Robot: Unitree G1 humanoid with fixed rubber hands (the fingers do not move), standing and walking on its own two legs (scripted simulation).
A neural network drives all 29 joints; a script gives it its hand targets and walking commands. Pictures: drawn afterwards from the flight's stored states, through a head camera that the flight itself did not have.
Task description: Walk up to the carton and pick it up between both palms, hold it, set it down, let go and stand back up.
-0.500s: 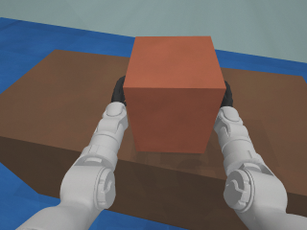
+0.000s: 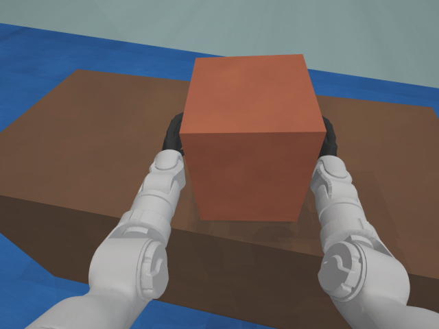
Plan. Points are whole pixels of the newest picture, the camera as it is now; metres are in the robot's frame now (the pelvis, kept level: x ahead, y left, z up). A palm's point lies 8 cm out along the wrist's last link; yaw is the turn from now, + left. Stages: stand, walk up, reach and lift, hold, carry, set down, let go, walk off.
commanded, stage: set down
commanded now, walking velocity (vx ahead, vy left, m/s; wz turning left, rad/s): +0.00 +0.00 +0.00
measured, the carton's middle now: (248, 142) +0.43 -0.03 +0.13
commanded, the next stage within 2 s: none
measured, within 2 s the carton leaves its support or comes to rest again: rests again in 1.90 s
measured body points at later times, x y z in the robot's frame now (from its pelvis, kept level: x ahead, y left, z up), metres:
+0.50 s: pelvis +0.00 +0.00 +0.00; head +0.02 +0.00 +0.45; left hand +0.43 +0.12 +0.10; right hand +0.42 -0.18 +0.09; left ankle +0.01 +0.14 -0.74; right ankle +0.01 -0.12 -0.74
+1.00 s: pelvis +0.01 +0.00 +0.00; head +0.03 +0.00 +0.45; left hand +0.43 +0.12 +0.07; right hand +0.42 -0.18 +0.07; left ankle +0.01 +0.14 -0.74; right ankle +0.01 -0.12 -0.74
